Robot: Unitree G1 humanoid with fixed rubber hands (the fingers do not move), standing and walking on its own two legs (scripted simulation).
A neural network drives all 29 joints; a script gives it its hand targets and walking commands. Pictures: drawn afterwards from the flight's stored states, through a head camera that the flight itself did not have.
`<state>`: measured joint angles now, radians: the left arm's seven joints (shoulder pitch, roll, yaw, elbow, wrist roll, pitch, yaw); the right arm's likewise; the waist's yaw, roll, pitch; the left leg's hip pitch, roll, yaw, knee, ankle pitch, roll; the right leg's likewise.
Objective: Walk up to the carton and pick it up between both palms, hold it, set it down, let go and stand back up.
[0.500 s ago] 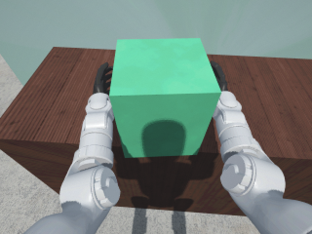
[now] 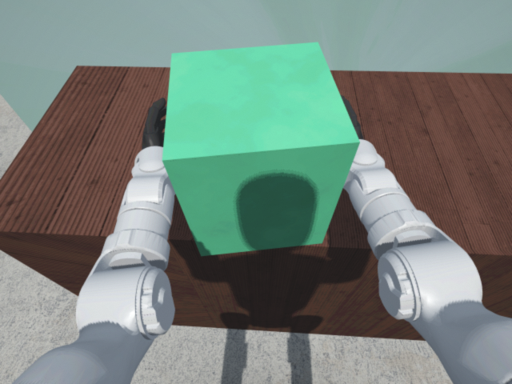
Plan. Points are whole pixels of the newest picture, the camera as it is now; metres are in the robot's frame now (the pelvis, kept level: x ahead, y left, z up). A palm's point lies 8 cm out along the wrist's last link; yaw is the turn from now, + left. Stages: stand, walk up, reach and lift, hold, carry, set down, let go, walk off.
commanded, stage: set down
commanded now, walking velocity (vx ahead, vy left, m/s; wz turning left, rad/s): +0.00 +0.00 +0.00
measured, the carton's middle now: (254, 158) +0.42 +0.03 +0.10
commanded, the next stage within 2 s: none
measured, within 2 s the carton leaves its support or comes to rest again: neither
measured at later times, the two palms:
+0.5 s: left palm (134, 216) +0.32 +0.20 +0.10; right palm (393, 202) +0.35 -0.17 +0.08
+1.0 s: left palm (127, 248) +0.27 +0.19 +0.10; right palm (418, 238) +0.29 -0.19 +0.09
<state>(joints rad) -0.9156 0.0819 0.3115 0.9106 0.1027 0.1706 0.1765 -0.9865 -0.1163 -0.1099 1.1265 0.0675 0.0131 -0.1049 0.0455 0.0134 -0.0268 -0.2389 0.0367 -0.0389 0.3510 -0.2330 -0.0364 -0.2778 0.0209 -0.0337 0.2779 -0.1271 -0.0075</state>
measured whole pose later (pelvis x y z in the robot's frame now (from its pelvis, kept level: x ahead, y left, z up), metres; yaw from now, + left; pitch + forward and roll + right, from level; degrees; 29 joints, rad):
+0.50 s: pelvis -0.05 -0.01 +0.00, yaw +0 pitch +4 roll +0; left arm -0.51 0.10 0.20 0.40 -0.02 0.38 0.12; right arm -0.60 -0.20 0.00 0.72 0.22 0.10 -0.10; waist 0.05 0.01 -0.04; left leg -0.25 0.04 -0.04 0.35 -0.18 -0.04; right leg -0.29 0.02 -0.03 0.30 -0.08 -0.01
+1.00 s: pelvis -0.06 -0.02 +0.00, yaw +0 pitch +2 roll +0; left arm -0.32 0.13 0.16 0.12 -0.10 0.53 0.13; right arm -0.35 -0.20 0.00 0.33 0.22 0.25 -0.07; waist 0.03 0.01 -0.04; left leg -0.23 0.04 -0.04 0.36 -0.17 -0.04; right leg -0.30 0.02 -0.03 0.34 -0.09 -0.01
